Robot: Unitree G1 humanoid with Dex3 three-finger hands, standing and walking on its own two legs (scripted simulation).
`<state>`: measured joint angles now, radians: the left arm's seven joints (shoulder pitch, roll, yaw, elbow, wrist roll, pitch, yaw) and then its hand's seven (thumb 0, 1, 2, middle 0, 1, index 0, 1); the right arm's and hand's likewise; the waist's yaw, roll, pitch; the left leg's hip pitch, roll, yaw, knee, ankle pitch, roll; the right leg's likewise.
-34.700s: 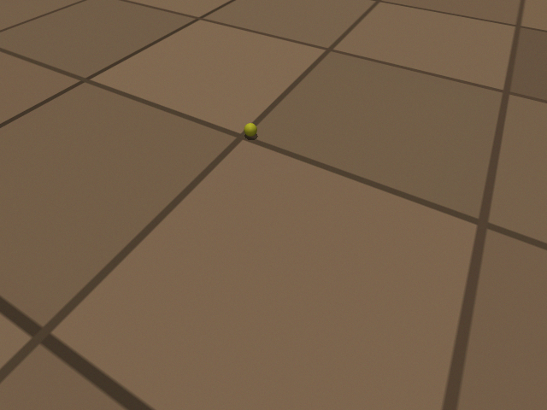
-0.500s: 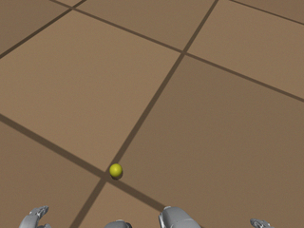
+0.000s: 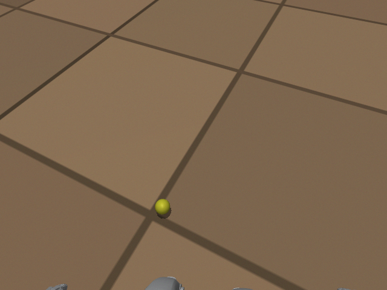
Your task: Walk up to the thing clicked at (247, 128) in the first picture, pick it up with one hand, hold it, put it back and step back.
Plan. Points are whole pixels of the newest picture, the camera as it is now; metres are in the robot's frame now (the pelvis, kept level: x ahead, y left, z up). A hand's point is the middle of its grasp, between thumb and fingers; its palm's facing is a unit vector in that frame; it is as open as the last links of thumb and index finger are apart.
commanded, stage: step back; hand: left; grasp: from above
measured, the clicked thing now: (162, 206) +0.58 +0.18 -0.73
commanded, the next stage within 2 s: none
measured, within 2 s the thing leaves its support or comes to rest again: neither
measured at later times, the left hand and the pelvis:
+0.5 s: hand out of the picture -0.07 +0.26 -0.16, palm faces -0.04 -0.92 -0.40, open 7.4 cm; pelvis -0.17 -0.01 -0.01, yaw -3 degrees
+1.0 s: hand out of the picture -0.23 +0.24 -0.15, palm faces +0.04 -0.93 -0.37, open 7.4 cm; pelvis -0.35 -0.03 +0.00, yaw +2 degrees
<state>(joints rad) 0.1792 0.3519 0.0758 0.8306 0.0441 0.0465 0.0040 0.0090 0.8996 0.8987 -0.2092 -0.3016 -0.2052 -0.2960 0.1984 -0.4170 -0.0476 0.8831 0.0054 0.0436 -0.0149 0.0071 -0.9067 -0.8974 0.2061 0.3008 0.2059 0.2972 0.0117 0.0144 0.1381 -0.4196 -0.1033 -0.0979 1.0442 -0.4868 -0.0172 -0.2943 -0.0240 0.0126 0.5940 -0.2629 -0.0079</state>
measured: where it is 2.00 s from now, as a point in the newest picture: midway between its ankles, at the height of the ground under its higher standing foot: outside the picture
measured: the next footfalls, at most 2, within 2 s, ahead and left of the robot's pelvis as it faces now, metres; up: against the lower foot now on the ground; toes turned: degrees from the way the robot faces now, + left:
left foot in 0.10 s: -0.01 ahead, +0.12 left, +0.00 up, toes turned +0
right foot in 0.50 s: -0.17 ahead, -0.15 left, +0.00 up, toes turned +0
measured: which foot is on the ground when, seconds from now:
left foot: up 0.00-0.08, down 0.10-0.54, up 0.56-0.80, down 0.82-1.00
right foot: down 0.00-0.12, up 0.14-0.48, down 0.50-0.84, up 0.86-1.00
